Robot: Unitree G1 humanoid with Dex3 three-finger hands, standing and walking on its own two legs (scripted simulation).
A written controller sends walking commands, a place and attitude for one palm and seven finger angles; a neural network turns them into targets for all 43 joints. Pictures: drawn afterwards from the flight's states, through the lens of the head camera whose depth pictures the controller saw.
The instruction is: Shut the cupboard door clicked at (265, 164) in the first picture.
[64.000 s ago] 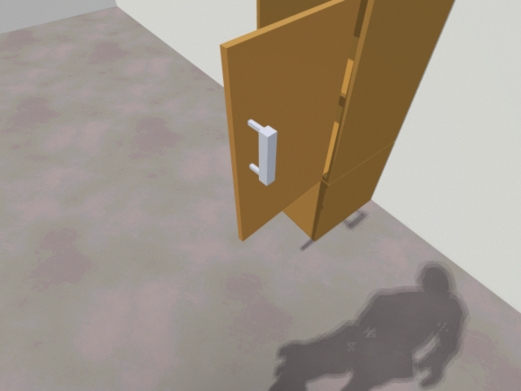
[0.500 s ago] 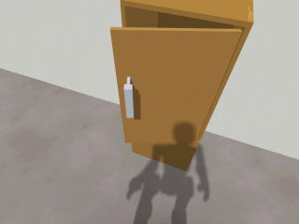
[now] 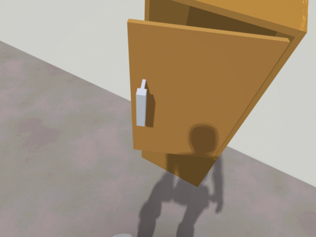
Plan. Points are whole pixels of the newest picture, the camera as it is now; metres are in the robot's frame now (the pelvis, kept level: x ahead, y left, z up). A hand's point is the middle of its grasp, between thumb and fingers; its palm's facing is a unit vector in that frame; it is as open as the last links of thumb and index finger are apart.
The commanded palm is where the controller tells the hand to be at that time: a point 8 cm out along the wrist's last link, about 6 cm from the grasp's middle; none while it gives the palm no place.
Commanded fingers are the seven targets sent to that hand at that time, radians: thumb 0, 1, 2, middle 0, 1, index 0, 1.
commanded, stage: shuffle to correct the standing spot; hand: left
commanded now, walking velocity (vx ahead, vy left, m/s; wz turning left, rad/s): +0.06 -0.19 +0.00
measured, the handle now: (142, 103) +0.48 +0.10 +0.03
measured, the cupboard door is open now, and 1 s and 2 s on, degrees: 23 23 23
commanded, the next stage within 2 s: come to a stop and stand still in 0.34 s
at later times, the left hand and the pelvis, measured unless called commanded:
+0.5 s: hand out of the picture +0.11 +0.10 -0.16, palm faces -0.02 -0.97 -0.23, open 7.3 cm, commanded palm none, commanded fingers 0.00 0.90 0.90 -0.20 -0.30 -0.20 -0.30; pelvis +0.03 -0.09 +0.00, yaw -1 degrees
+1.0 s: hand out of the picture +0.00 +0.09 -0.17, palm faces +0.13 -0.97 -0.20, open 7.3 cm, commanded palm none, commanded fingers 0.00 0.90 0.90 -0.20 -0.30 -0.20 -0.30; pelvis +0.01 -0.10 +0.01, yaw +1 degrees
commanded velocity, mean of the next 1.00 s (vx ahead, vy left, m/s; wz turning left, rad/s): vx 0.01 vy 0.00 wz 0.00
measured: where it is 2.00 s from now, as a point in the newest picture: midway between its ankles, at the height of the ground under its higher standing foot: outside the picture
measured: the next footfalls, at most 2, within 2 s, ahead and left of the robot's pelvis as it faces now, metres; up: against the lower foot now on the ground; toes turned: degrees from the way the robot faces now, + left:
left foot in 0.02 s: +0.07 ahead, +0.08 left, +0.00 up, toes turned +6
right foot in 0.48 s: +0.09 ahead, -0.21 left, +0.00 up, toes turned -6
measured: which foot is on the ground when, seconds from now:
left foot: up 0.00-0.00, down 0.02-0.46, up 0.48-1.00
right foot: down 0.00-0.04, up 0.06-0.46, down 0.48-1.00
